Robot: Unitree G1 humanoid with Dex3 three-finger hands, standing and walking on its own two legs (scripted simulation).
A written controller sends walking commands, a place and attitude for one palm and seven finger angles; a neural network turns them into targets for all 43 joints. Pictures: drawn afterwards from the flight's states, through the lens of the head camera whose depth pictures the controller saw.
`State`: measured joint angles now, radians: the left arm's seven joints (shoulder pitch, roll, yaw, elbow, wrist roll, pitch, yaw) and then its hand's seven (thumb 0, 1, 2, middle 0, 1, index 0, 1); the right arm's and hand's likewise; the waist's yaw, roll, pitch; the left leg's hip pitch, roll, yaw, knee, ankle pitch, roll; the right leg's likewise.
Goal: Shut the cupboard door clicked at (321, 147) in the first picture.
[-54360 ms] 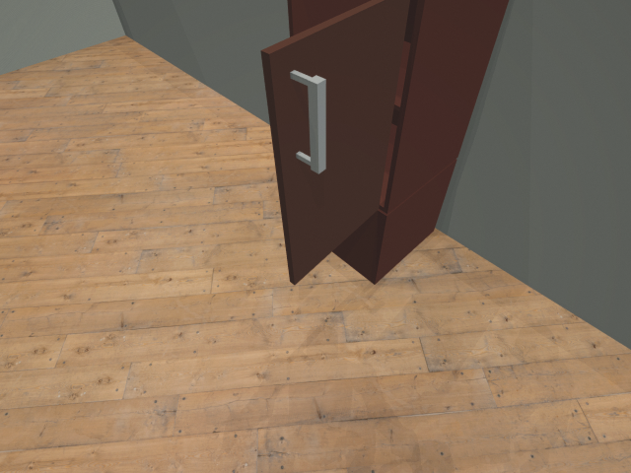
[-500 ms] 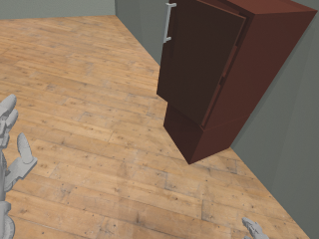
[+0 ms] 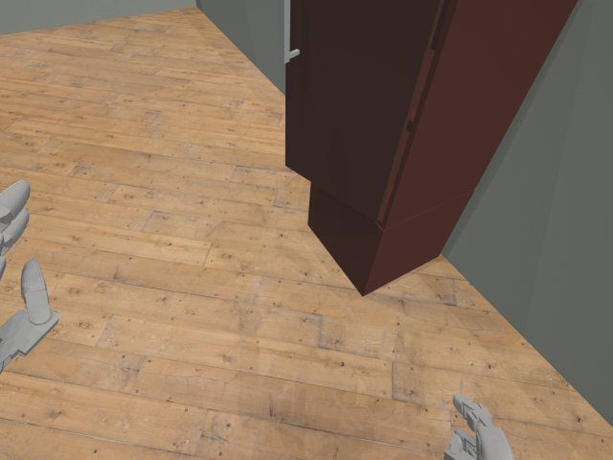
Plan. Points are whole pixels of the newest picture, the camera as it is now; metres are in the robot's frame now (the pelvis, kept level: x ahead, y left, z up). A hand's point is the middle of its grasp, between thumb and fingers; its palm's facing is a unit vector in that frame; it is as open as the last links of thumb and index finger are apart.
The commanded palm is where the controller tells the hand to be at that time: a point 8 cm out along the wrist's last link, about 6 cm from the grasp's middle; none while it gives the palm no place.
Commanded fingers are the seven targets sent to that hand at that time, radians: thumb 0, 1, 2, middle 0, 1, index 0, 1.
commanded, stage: stop stepping back and stand still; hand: left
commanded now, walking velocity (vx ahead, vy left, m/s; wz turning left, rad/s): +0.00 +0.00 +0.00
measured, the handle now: (290, 21) +0.98 +0.10 +0.13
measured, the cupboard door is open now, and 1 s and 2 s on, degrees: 18 18 18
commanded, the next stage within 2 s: let the arm hang, fingers relaxed in 0.06 s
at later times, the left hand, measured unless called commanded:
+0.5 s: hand out of the picture +0.04 +0.19 -0.17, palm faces +0.07 -0.98 -0.16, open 6.9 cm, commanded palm none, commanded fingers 0.00 0.90 0.90 -0.20 -0.30 -0.20 -0.30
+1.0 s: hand out of the picture -0.06 +0.19 -0.16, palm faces +0.05 -0.98 -0.19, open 7.4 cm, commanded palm none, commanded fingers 0.00 0.90 0.90 -0.20 -0.30 -0.20 -0.30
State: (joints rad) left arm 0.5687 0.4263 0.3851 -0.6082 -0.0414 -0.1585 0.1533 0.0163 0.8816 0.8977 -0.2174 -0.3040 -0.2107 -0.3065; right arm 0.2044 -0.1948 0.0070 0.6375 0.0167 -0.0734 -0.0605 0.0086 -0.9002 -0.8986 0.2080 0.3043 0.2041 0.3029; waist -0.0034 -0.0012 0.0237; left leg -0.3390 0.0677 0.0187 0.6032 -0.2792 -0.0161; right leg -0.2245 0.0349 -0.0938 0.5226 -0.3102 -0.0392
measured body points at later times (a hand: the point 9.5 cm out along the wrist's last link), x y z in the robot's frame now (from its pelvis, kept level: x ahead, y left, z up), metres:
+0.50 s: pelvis -0.02 +0.01 +0.00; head -0.01 +0.04 +0.45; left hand +0.03 +0.24 -0.15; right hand +0.05 -0.23 -0.13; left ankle +0.03 +0.13 -0.73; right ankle -0.02 -0.10 -0.73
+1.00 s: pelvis -0.03 +0.02 +0.01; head -0.04 +0.02 +0.46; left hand -0.07 +0.24 -0.15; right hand -0.05 -0.18 -0.16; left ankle +0.03 +0.13 -0.73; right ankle -0.02 -0.10 -0.73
